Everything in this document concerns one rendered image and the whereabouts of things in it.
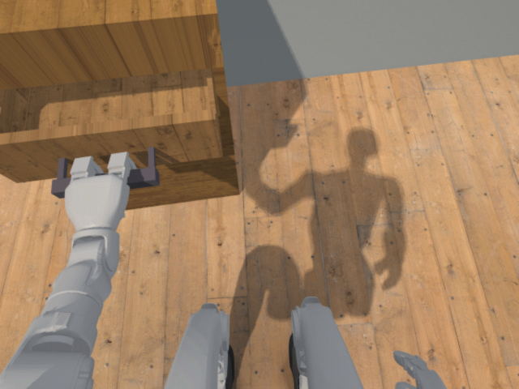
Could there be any handle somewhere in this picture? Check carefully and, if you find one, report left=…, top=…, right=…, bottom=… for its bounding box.
left=51, top=147, right=160, bottom=199

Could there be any left robot thigh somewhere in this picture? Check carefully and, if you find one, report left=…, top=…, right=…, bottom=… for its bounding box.
left=164, top=309, right=229, bottom=389

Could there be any robot left upper arm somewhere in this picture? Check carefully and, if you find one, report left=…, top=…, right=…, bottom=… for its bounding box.
left=1, top=351, right=95, bottom=389

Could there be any right robot hand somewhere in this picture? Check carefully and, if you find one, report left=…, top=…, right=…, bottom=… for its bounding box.
left=393, top=350, right=447, bottom=389

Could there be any drawer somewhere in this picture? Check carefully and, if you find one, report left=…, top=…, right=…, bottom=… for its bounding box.
left=0, top=68, right=223, bottom=183

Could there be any left robot hand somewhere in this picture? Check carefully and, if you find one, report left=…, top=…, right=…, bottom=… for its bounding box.
left=65, top=152, right=137, bottom=232

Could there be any robot right shin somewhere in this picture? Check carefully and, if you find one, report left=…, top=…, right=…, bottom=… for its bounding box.
left=295, top=297, right=332, bottom=389

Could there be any robot left forearm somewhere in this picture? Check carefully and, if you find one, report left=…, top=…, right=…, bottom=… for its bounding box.
left=0, top=228, right=119, bottom=389

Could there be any cabinet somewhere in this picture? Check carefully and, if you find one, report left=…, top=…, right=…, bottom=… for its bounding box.
left=0, top=0, right=239, bottom=210

